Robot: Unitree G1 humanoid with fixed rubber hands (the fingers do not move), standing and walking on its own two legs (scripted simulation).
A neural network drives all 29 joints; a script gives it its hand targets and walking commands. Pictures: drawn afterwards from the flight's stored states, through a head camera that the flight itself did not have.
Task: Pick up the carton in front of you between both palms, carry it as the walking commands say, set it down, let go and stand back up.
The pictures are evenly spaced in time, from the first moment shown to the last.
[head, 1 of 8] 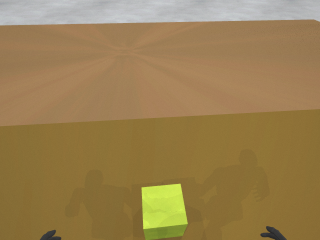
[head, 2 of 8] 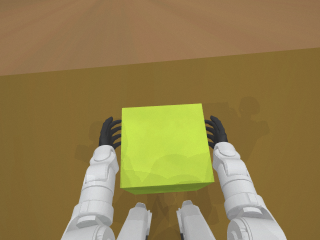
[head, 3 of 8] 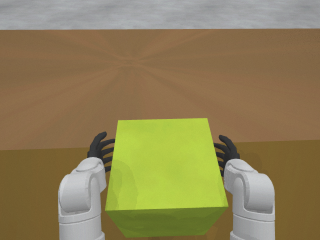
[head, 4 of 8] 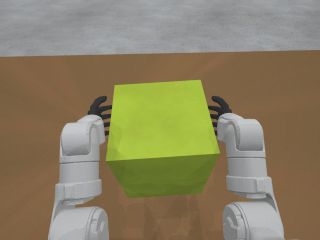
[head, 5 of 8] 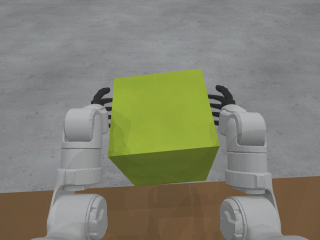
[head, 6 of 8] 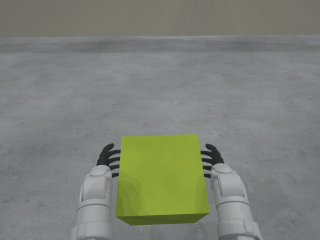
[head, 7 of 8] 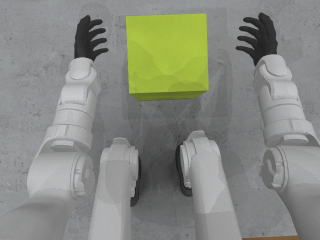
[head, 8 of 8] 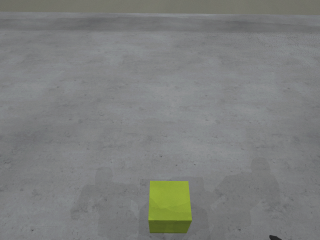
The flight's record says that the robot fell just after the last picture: no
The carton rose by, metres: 0.69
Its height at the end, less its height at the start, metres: -0.36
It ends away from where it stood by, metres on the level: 4.50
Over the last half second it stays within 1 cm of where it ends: yes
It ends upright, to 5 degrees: yes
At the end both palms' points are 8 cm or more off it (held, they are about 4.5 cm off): yes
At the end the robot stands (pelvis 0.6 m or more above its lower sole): yes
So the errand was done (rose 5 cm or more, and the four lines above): yes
